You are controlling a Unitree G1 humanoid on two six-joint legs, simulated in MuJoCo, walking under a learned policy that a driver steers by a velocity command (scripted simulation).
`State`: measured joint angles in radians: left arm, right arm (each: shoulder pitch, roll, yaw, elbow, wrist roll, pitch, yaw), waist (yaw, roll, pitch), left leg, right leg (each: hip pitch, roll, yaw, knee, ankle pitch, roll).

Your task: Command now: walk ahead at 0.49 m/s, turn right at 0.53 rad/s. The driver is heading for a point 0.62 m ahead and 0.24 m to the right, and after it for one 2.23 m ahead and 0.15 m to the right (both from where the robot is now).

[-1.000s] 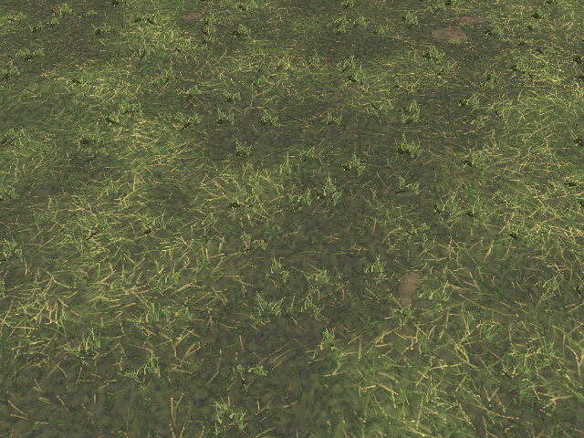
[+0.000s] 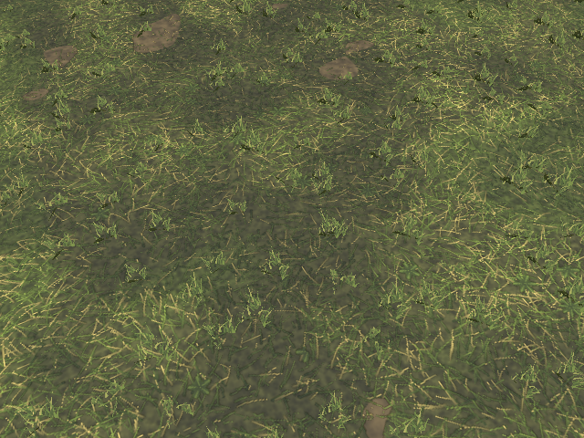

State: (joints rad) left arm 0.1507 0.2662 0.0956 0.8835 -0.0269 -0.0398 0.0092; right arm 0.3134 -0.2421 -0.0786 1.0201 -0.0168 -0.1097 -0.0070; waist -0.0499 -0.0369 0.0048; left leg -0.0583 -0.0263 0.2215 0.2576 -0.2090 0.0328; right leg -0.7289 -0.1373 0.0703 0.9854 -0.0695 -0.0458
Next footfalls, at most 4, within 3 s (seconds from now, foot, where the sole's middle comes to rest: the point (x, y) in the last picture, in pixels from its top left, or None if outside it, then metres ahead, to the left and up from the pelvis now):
0.24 right None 0.29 -0.15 -0.78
0.72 left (316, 386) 0.64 -0.05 -0.78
1.14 right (418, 394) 0.60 -0.29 -0.78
1.52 left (306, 382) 0.65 -0.03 -0.78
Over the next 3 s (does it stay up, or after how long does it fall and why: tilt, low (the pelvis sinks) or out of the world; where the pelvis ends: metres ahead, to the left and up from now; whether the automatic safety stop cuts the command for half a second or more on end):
stays up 0.67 -0.14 0.00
